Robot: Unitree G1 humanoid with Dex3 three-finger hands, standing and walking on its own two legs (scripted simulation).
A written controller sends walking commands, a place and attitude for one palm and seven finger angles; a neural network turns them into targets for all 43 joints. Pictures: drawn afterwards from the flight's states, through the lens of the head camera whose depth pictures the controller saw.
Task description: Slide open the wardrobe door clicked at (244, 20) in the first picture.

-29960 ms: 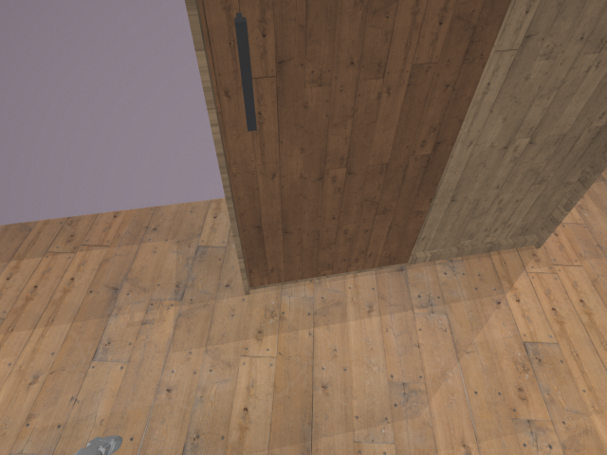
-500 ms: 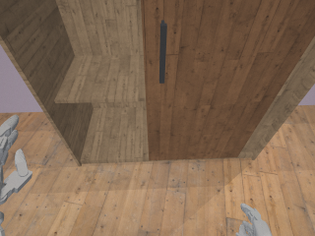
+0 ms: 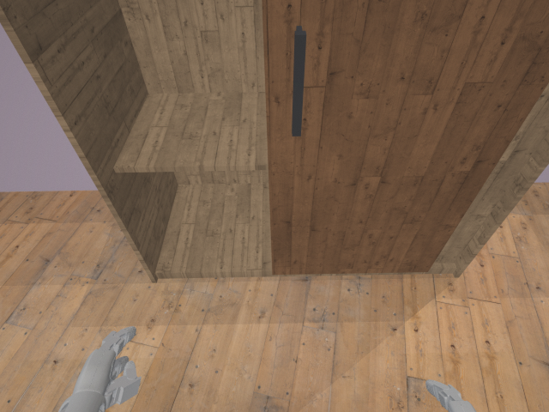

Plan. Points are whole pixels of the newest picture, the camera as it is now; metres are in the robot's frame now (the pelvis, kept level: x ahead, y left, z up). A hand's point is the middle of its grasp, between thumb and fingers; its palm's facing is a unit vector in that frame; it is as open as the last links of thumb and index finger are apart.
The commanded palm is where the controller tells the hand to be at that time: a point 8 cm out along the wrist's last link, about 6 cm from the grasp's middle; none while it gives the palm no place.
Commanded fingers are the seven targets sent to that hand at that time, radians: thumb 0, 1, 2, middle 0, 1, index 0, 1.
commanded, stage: let the arm hang, fingers relaxed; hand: left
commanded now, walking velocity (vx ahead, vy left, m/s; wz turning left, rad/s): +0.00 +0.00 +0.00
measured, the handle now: (297, 84) +0.72 -0.02 +0.12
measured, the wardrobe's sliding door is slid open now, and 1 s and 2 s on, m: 0.48 0.48 0.48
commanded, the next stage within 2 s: look to check the result in 0.92 s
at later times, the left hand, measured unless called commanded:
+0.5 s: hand out of the picture -0.04 +0.20 -0.16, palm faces -0.01 -0.98 -0.21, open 7.3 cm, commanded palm none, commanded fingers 0.00 0.90 0.90 -0.20 -0.30 -0.20 -0.30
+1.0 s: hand out of the picture +0.04 +0.20 -0.16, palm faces -0.02 -0.98 -0.19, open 7.3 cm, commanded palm none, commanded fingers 0.00 0.90 0.90 -0.20 -0.30 -0.20 -0.30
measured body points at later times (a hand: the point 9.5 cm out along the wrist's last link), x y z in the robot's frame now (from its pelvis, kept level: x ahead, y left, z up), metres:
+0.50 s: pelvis +0.00 +0.01 +0.02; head +0.03 +0.01 +0.46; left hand -0.03 +0.25 -0.14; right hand +0.01 -0.22 -0.14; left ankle +0.04 +0.06 -0.73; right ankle -0.03 -0.07 -0.73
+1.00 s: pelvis +0.02 +0.02 +0.02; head +0.04 +0.03 +0.47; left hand +0.04 +0.25 -0.14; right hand +0.03 -0.21 -0.14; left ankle +0.04 +0.06 -0.73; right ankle -0.03 -0.07 -0.73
